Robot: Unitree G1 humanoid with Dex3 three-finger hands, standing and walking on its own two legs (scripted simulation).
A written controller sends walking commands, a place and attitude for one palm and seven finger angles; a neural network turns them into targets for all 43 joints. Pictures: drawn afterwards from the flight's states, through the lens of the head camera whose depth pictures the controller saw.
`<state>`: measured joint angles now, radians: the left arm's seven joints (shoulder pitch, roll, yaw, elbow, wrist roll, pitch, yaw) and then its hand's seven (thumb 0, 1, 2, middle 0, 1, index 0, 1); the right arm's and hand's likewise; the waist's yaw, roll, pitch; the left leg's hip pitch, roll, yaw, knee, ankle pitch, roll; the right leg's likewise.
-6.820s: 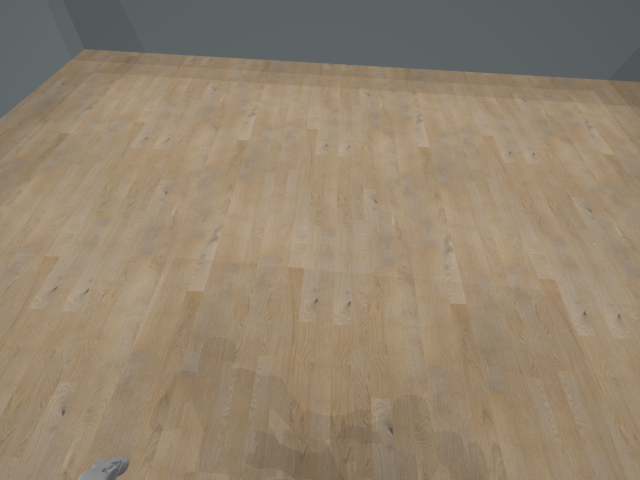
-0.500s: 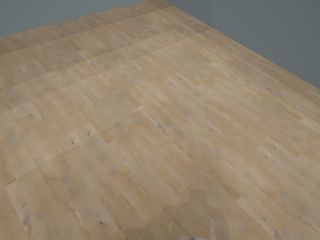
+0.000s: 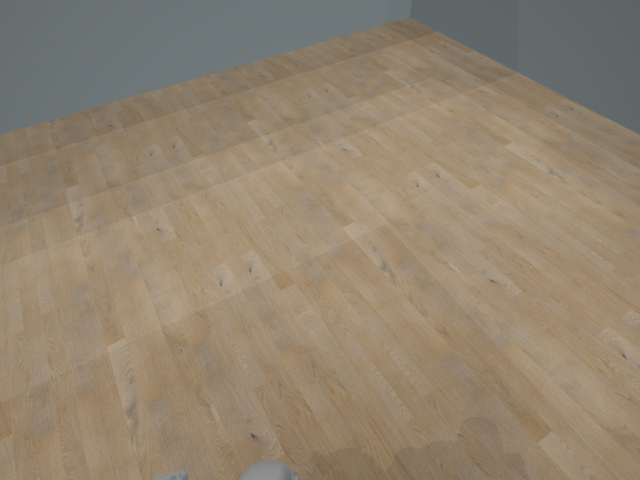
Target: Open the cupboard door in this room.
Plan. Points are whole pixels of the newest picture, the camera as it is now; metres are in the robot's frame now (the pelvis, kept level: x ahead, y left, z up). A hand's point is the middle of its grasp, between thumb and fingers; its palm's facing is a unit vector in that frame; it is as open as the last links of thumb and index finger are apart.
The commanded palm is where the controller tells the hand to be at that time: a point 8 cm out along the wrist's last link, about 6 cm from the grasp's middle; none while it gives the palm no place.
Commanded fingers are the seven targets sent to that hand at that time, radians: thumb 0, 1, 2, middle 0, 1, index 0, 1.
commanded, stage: turn or walk to find it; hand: left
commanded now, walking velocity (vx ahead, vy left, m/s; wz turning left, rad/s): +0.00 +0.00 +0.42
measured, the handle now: out of the picture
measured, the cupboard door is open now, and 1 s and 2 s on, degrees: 0 0 0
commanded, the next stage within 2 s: none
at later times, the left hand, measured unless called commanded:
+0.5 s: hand out of the picture -0.01 +0.27 -0.17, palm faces +0.24 -0.94 -0.24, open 7.4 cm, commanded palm none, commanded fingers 0.00 0.90 0.90 -0.20 -0.30 -0.20 -0.30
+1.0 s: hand out of the picture -0.07 +0.20 -0.15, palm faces +0.43 -0.87 -0.25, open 7.4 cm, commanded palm none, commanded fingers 0.00 0.90 0.90 -0.20 -0.30 -0.20 -0.30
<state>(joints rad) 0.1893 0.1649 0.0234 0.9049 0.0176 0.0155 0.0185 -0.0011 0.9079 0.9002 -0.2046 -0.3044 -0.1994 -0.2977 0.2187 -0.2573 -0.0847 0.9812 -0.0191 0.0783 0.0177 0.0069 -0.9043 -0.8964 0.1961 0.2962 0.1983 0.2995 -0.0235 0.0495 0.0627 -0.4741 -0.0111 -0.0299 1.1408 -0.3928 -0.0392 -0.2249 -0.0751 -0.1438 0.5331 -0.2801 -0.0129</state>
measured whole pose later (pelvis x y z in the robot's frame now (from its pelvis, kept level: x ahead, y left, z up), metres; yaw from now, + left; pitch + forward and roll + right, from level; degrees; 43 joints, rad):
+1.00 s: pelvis -0.05 +0.00 +0.00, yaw +25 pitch -1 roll +2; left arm 0.23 0.17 0.03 0.93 0.02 0.02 0.02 0.00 0.91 0.90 -0.21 -0.30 -0.20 -0.30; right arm 0.25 -0.26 -0.08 1.00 -0.02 0.09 0.02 0.01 -0.91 -0.90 0.19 0.30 0.20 0.30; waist -0.02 0.02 0.06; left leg -0.44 0.03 -0.02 1.05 -0.40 -0.06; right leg -0.21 -0.10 -0.17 0.51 -0.27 -0.01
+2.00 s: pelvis -0.10 -0.02 +0.00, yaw +51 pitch -1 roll +2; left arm 0.25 0.18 0.03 0.95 0.03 0.01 0.02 0.00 0.91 0.90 -0.21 -0.30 -0.20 -0.30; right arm 0.21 -0.25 -0.07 1.01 -0.01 0.08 0.02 0.01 -0.91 -0.90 0.19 0.30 0.20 0.30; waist 0.01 0.00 0.08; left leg -0.36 0.04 0.01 0.90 -0.45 -0.06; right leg -0.22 -0.12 -0.22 0.52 -0.28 -0.02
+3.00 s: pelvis -0.17 -0.06 -0.01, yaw +76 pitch -1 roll +0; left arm 0.24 0.24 0.06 0.96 0.01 0.05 0.01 0.00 0.91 0.90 -0.21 -0.30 -0.20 -0.30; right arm 0.19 -0.22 -0.06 0.98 -0.01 0.04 0.01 0.01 -0.91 -0.90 0.19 0.30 0.20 0.30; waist 0.01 -0.06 0.09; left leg -0.27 0.02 0.06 0.62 -0.31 0.00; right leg -0.34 -0.17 -0.17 0.77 -0.44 0.05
